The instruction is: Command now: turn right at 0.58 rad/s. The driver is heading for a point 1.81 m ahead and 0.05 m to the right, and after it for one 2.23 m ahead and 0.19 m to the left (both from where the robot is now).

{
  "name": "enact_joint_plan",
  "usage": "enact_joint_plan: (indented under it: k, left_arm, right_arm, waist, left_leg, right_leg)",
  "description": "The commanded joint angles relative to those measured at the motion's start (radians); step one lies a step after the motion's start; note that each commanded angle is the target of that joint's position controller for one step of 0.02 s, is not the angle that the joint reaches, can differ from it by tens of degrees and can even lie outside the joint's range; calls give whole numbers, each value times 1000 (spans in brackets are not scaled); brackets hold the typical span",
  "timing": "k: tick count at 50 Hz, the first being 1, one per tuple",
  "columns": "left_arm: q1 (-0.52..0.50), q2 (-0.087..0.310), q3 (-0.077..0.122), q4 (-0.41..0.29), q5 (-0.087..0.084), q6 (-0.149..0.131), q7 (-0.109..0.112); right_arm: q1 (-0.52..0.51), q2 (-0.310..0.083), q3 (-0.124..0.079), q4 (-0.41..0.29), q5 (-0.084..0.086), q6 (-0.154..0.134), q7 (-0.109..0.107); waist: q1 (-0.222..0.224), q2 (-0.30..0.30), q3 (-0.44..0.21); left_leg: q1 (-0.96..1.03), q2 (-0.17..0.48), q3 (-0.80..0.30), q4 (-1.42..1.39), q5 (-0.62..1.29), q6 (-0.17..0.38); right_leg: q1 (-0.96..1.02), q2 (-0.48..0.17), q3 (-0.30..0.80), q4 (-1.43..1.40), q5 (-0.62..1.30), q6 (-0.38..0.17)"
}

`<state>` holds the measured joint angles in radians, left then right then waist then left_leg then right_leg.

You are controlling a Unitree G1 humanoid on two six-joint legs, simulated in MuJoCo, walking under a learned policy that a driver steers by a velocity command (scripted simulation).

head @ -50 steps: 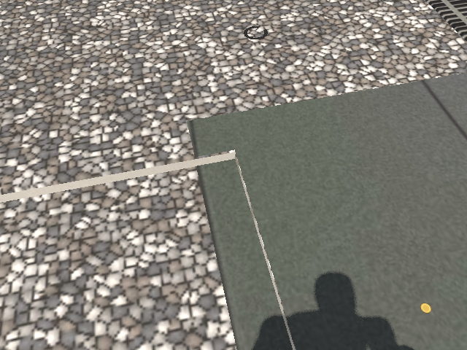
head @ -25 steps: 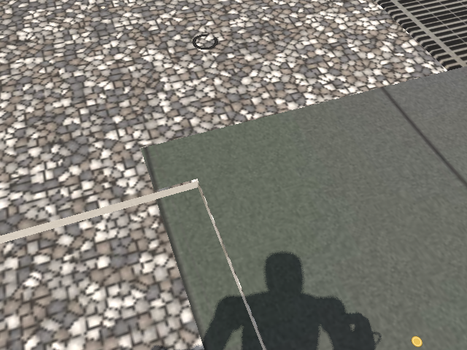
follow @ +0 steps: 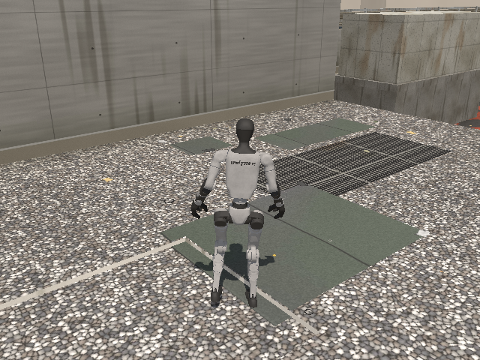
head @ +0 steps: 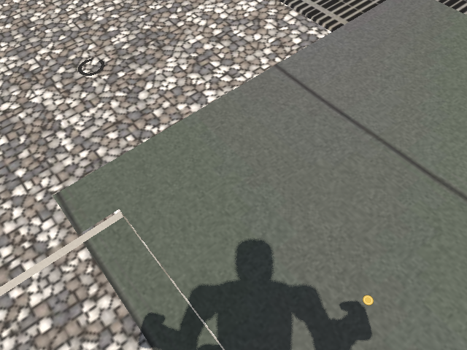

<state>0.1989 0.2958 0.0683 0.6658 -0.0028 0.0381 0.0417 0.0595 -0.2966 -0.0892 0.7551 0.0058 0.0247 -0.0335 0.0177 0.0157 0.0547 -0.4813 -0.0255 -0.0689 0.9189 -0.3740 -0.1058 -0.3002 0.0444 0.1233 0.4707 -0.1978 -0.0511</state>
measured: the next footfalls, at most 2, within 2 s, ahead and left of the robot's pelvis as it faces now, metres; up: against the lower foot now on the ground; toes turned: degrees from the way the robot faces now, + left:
left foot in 0.20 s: +0.05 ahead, +0.15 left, +0.00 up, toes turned -12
right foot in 0.62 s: -0.03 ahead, -0.10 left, +0.00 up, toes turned -17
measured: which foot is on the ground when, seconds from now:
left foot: up 0.00-0.18, down 0.20-0.80, up 0.82-1.00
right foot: down 0.00-0.20, up 0.22-0.60, down 0.62-1.00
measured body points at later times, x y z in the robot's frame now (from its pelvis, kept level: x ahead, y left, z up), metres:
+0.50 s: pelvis -0.01 +0.05 +0.00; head +0.03 +0.05 +0.45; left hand +0.20 +0.28 -0.11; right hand +0.05 -0.25 -0.11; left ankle +0.01 +0.16 -0.74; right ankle -0.07 -0.09 -0.69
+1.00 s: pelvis -0.03 +0.02 -0.01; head +0.01 +0.02 +0.44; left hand +0.18 +0.25 -0.11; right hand +0.02 -0.29 -0.12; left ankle -0.02 +0.14 -0.69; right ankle -0.07 -0.08 -0.74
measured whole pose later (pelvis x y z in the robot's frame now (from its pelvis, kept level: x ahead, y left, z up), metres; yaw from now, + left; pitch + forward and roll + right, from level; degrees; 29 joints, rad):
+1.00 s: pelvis -0.03 +0.02 -0.01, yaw -10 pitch +0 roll -1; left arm 0.13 0.26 0.06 0.69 0.01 0.02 0.04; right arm 0.21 -0.33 -0.08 0.78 0.02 0.07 -0.01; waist -0.02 0.01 0.06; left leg -0.44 0.05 0.02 0.98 -0.51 -0.09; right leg -0.19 -0.03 -0.14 0.49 -0.30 -0.03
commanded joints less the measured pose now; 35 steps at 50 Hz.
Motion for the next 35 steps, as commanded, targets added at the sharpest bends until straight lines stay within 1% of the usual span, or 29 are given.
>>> enact_joint_plan:
  k: [1, 4, 6, 7, 8, 9, 10, 11, 12, 13, 14, 15, 16, 17, 18, 19, 20, 22, 24, 25, 27, 28, 29, 30, 31, 32, 33, 34, 35]
  left_arm:
    - [-10, 183, 53, -76, 3, -1, 3]
    - [-30, 180, 54, -87, 1, 6, -5]
    - [-46, 176, 54, -92, -6, 10, -9]
    - [-59, 173, 53, -95, -11, 12, -9]
    - [-79, 167, 51, -100, -21, 15, -6]
    - [-74, 150, 47, -102, -27, 15, -3]
    - [-10, 98, 36, -93, -12, 16, -6]
    - [33, 115, 46, -113, -20, 6, -4]
    - [44, 200, 72, -99, -7, -3, -3]
    - [46, 230, 88, -75, -18, 2, -5]
    - [56, 203, 86, -54, -16, 13, -2]
    - [57, 181, 81, -48, -12, 23, 0]
    - [50, 156, 73, -54, -14, 27, -4]
    - [23, 140, 68, -72, -21, 24, -7]
    - [-12, 126, 61, -89, -27, 20, -9]
    - [-44, 113, 54, -103, -27, 16, -8]
    - [-53, 102, 49, -110, -22, 15, -8]
    - [-50, 82, 35, -116, -10, 15, -12]
    - [-44, 65, 22, -116, -3, 14, -18]
    - [-43, 67, 19, -115, -4, 14, -20]
    - [-23, 79, 21, -103, -8, 15, -25]
    - [6, 75, 21, -89, -8, 14, -28]
    - [46, 69, 20, -67, -5, 12, -31]
    - [50, 87, 22, -64, 1, 12, -30]
    - [64, 148, 31, -73, 5, 12, -20]
    - [-7, 143, 17, -86, 31, 7, -16]
    - [-54, 46, -8, -91, 40, -8, -28]
    - [-82, 28, -15, -75, 44, -20, -36]
    - [-76, 52, -6, -61, 45, -28, -39]
  right_arm:
    - [-19, -61, -11, -65, 4, -15, 6]
    - [1, -68, -14, -63, 7, -26, 16]
    - [23, -74, -17, -62, 10, -36, 25]
    - [45, -75, -19, -56, 10, -41, 30]
    - [81, -75, -23, -44, 9, -45, 33]
    - [115, -92, -31, -31, 3, -47, 32]
    - [133, -160, -46, -33, -13, -41, 26]
    - [95, -222, -52, -49, -42, -36, 26]
    - [43, -172, -38, -81, -54, -43, 25]
    - [-26, -111, -21, -100, -44, -45, 20]
    - [-63, -88, -13, -106, -29, -43, 15]
    - [-65, -70, -5, -109, -13, -42, 8]
    - [-48, -70, 1, -107, -11, -38, -1]
    - [-17, -73, 2, -103, -15, -34, -8]
    - [20, -78, 1, -96, -21, -29, -14]
    - [63, -86, -1, -88, -24, -27, -18]
    - [92, -98, -4, -82, -24, -24, -17]
    - [89, -122, -11, -85, -18, -21, -8]
    - [60, -146, -16, -91, -9, -18, 6]
    - [57, -154, -18, -89, -4, -17, 14]
    - [71, -161, -17, -76, 8, -15, 22]
    - [65, -159, -14, -70, 16, -14, 24]
    - [61, -145, -7, -63, 24, -14, 25]
    - [110, -118, 4, -38, 25, -19, 28]
    - [139, -73, 21, -38, -9, -30, 35]
    - [168, -5, 46, -42, -33, -39, 43]
    - [124, -44, 42, -31, -29, -33, 39]
    - [111, -57, 40, -28, -21, -31, 43]
    - [86, -69, 40, -22, -20, -29, 41]
  waist:
    - [8, -163, -150]
    - [10, -182, -145]
    - [4, -195, -149]
    - [-9, -196, -151]
    - [-35, -190, -151]
    - [-46, -162, -150]
    - [-12, 38, -168]
    - [28, 263, -122]
    - [21, 193, -106]
    - [41, 129, -76]
    - [49, 107, -51]
    - [32, 108, -38]
    - [21, 113, -31]
    - [3, 111, -31]
    - [-22, 123, -37]
    - [-49, 127, -52]
    - [-61, 136, -72]
    - [-60, 138, -102]
    - [-55, 152, -106]
    - [-56, 160, -105]
    - [-53, 164, -105]
    - [-34, 154, -105]
    - [-8, 141, -105]
    - [-7, 100, -109]
    - [-31, -48, -166]
    - [-83, -229, -170]
    - [-50, -157, -165]
    - [-64, -149, -135]
    - [-49, -153, -122]
  left_leg:
    - [-1, -8, -12, -85, -4, 0]
    - [59, -20, -18, -174, -19, 11]
    - [104, -27, -15, -263, -12, 22]
    - [145, -30, -8, -341, 26, 31]
    - [217, -31, 8, -467, 119, 43]
    - [314, 8, -4, -570, 232, 61]
    - [430, 207, -192, -615, 319, 132]
    - [390, 408, -433, -624, 522, 313]
    - [307, 463, -448, -638, 491, 393]
    - [259, 385, -323, -633, 407, 354]
    - [256, 307, -226, -624, 322, 303]
    - [273, 274, -171, -620, 308, 288]
    - [276, 255, -125, -619, 341, 294]
    - [301, 235, -82, -625, 348, 301]
    - [359, 237, -66, -622, 368, 311]
    - [419, 249, -74, -614, 406, 325]
    - [464, 270, -84, -603, 448, 338]
    - [484, 292, -74, -586, 508, 349]
    - [430, 300, -47, -579, 563, 350]
    - [409, 304, -43, -574, 593, 352]
    - [405, 310, -49, -551, 621, 349]
    - [394, 301, -41, -526, 620, 335]
    - [364, 284, -24, -496, 601, 307]
    - [304, 255, -1, -473, 513, 243]
    - [190, 189, 64, -362, 306, 149]
    - [154, 119, 116, -353, -26, 67]
    - [229, 132, 76, -367, -56, 38]
    - [249, 130, 77, -429, 67, 39]
    - [245, 121, 81, -450, 168, 40]
  right_leg:
    - [162, -239, 291, -81, 334, -180]
    - [142, -225, 352, -72, 312, -172]
    - [149, -214, 391, -54, 330, -161]
    - [144, -199, 400, -39, 328, -148]
    - [119, -173, 393, -15, 295, -121]
    - [59, -131, 365, 22, 186, -79]
    - [-75, -24, 229, 226, -135, -11]
    - [-268, 128, 64, 453, -478, 56]
    - [-279, 41, 66, 687, -464, 96]
    - [-266, 20, 58, 770, -384, 104]
    - [-279, 15, 41, 811, -313, 117]
    - [-309, 14, 35, 858, -255, 133]
    - [-313, 15, 15, 887, -226, 146]
    - [-323, 6, -9, 834, -192, 155]
    - [-346, -2, -29, 773, -176, 164]
    - [-358, -11, -28, 707, -181, 174]
    - [-347, -18, -31, 657, -205, 180]
    - [-277, -42, -47, 535, -250, 180]
    - [-161, -58, -89, 408, -286, 164]
    - [-113, -57, -109, 348, -284, 156]
    - [-43, -48, -130, 215, -233, 135]
    - [12, -41, -142, 102, -155, 115]
    - [100, -28, -161, -57, -22, 88]
    - [210, -40, -125, -169, 119, 59]
    - [369, -173, 43, -138, 396, 22]
    - [287, -334, 166, -93, 515, -107]
    - [200, -318, 137, -101, 367, -158]
    - [183, -254, 77, -101, 247, -111]
    - [198, -192, 31, -96, 137, -54]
